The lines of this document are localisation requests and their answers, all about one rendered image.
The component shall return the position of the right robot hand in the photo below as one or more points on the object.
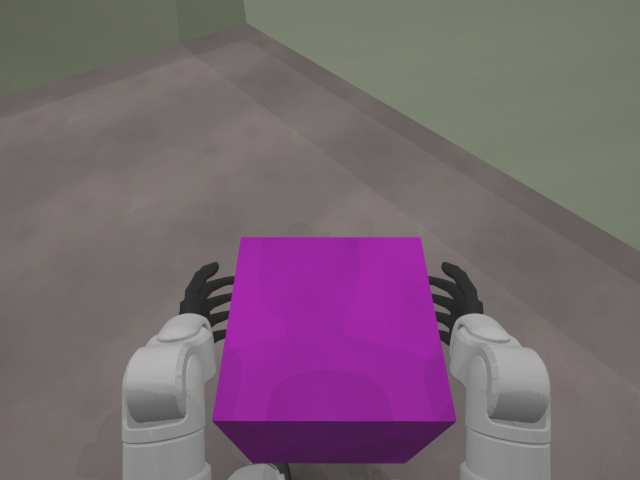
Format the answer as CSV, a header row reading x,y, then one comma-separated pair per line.
x,y
465,298

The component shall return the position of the carton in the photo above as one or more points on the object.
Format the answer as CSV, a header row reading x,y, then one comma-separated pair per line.
x,y
332,352

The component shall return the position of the right robot forearm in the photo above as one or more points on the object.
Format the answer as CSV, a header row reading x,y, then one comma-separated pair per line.
x,y
508,407

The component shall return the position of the left robot hand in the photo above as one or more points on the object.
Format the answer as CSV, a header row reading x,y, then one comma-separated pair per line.
x,y
198,291

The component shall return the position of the left robot forearm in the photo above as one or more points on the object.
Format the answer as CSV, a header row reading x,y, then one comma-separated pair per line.
x,y
163,403

